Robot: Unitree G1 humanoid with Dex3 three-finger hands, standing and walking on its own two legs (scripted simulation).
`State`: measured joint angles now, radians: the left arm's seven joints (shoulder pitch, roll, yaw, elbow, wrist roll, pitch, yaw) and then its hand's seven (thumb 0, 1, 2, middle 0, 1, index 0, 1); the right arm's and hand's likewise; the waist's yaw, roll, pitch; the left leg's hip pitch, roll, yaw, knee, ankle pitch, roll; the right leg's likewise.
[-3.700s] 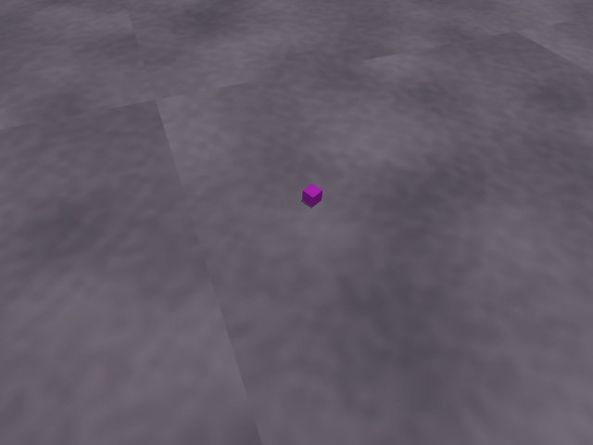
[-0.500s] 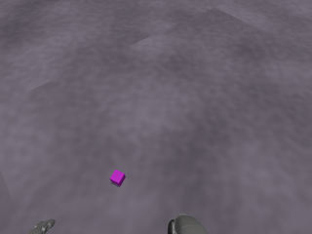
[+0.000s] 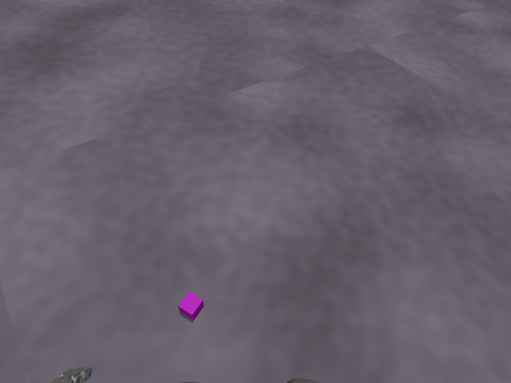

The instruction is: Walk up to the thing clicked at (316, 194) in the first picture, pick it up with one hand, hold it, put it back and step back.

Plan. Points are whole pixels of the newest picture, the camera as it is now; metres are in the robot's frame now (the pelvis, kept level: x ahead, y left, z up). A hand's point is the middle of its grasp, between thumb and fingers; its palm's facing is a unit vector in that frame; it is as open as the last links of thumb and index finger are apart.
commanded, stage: walk up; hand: left
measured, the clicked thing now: (191, 305) +0.47 +0.20 -0.73
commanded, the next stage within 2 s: stand in 1.36 s
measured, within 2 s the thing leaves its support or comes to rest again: neither
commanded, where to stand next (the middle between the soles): +0.08 -0.02 m, yaw -1 degrees
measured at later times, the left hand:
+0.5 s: hand out of the picture +0.09 +0.25 -0.14, palm faces +0.02 -0.95 -0.32, open 7.4 cm
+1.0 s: hand out of the picture +0.11 +0.25 -0.14, palm faces +0.00 -0.95 -0.32, open 7.4 cm
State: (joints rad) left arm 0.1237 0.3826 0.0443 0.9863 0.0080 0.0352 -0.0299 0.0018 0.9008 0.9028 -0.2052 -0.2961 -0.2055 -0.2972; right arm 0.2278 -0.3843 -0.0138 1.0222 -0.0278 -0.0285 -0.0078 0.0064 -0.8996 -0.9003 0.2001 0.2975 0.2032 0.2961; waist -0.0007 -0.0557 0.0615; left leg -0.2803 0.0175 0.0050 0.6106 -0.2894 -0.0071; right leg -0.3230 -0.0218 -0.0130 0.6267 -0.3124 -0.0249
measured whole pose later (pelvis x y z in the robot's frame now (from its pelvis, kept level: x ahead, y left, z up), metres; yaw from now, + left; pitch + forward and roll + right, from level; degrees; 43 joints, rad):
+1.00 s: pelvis +0.03 +0.00 +0.02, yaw +1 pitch -2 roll +0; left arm 0.07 0.34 0.02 1.14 0.01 0.01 -0.02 0.00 0.90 0.90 -0.20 -0.30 -0.20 -0.30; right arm 0.09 -0.35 0.00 1.14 -0.01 -0.02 0.00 0.01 -0.90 -0.90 0.20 0.30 0.20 0.30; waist -0.01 -0.01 0.05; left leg -0.12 0.02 -0.01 0.33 -0.18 -0.02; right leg -0.15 -0.03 -0.04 0.33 -0.15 0.01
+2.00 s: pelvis +0.05 +0.00 +0.02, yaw +1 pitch -1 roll +0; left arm 0.09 0.35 0.00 1.14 0.01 -0.02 0.00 0.00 0.90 0.90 -0.20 -0.30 -0.20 -0.30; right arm 0.10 -0.35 0.01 1.13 -0.01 -0.01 0.01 0.01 -0.90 -0.90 0.20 0.30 0.20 0.30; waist 0.00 0.01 0.03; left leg -0.08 0.02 -0.01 0.30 -0.20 -0.02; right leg -0.12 -0.02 -0.04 0.32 -0.17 0.01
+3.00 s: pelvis +0.05 -0.01 +0.02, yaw +1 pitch -2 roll +0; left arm 0.12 0.35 -0.01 1.14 0.01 -0.02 0.00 0.00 0.90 0.90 -0.20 -0.30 -0.20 -0.30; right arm 0.12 -0.35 0.00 1.13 -0.01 -0.01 0.01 0.01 -0.90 -0.90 0.20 0.30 0.20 0.30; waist 0.00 0.01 0.04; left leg -0.08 0.03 -0.01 0.30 -0.19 -0.03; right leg -0.12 -0.01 -0.04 0.32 -0.17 0.00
